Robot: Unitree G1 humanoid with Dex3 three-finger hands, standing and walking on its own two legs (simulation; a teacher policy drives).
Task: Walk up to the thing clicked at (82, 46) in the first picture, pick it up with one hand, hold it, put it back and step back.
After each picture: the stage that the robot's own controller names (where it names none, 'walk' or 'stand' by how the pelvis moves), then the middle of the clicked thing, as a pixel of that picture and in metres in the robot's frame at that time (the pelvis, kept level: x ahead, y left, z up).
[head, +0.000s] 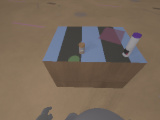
stand; (81, 48) +0.72 +0.12 -0.06
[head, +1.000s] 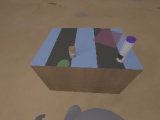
walk; (72, 52) +0.62 +0.22 -0.05
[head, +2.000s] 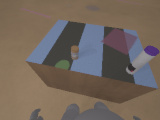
stand; (74, 53) +0.54 +0.16 -0.01
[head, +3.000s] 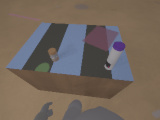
stand; (53, 55) +0.51 +0.35 -0.03
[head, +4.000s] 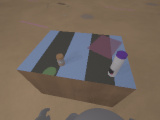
stand; (60, 60) +0.52 +0.31 -0.06
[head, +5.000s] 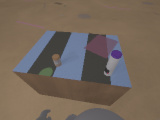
stand; (57, 60) +0.52 +0.34 -0.07
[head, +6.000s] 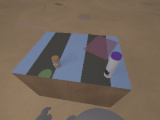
stand; (56, 62) +0.50 +0.34 -0.07
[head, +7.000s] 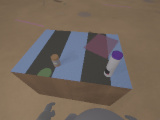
stand; (56, 60) +0.50 +0.34 -0.06
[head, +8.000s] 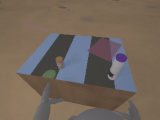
rise first; (60, 62) +0.50 +0.32 -0.06
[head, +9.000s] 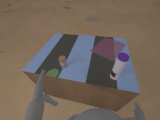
go down; (63, 62) +0.51 +0.31 -0.06
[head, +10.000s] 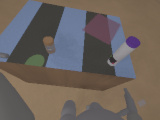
go down; (49, 45) +0.52 +0.29 +0.00
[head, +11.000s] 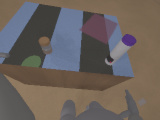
approach; (46, 46) +0.52 +0.30 +0.01
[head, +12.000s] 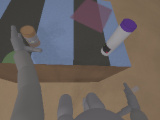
close in; (31, 37) +0.54 +0.32 +0.05
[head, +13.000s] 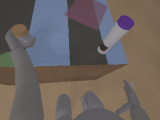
lift; (24, 37) +0.53 +0.32 +0.05
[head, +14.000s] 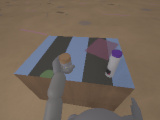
lift; (66, 63) +0.33 +0.16 +0.17
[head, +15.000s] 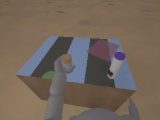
hold; (67, 64) +0.34 +0.17 +0.14
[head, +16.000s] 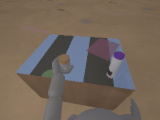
hold; (65, 64) +0.34 +0.18 +0.14
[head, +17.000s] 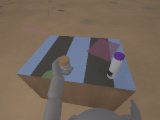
hold; (65, 65) +0.33 +0.18 +0.13
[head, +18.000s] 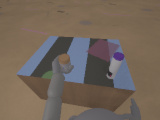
hold; (65, 64) +0.33 +0.17 +0.15
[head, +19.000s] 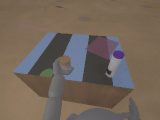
crouch; (65, 65) +0.34 +0.17 +0.12
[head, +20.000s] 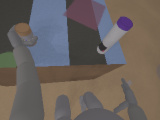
lower; (27, 35) +0.54 +0.30 +0.05
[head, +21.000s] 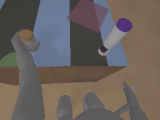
lower; (29, 41) +0.52 +0.31 +0.05
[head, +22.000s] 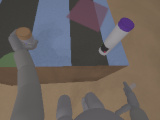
lower; (27, 39) +0.52 +0.31 +0.05
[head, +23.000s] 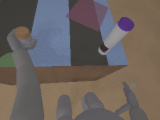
lower; (26, 39) +0.52 +0.32 +0.05
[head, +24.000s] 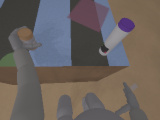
open; (28, 40) +0.52 +0.31 +0.05
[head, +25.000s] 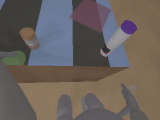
sink last; (31, 39) +0.51 +0.31 +0.04
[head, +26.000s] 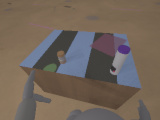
stand; (61, 57) +0.53 +0.32 -0.01
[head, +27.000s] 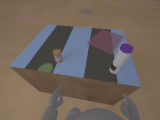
stand; (58, 56) +0.50 +0.30 +0.00
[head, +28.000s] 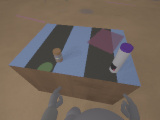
stand; (58, 55) +0.51 +0.30 +0.00
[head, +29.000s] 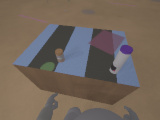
stand; (60, 55) +0.51 +0.30 -0.02
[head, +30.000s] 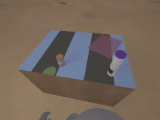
stand; (61, 60) +0.52 +0.30 -0.06
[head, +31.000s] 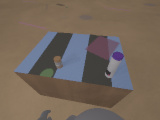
stand; (58, 62) +0.50 +0.32 -0.07
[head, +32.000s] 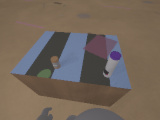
stand; (55, 62) +0.49 +0.34 -0.07
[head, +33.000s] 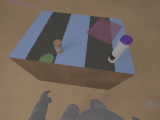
walk; (58, 46) +0.56 +0.29 -0.05
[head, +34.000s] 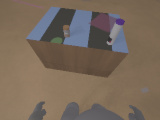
walk; (66, 31) +0.80 +0.33 -0.05
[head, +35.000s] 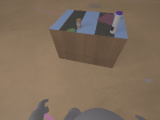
stand; (79, 23) +1.16 +0.25 -0.04
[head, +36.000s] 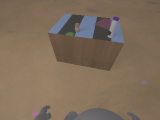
stand; (77, 27) +1.15 +0.25 -0.06
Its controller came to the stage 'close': yes
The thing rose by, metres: 0.22
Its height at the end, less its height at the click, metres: +0.00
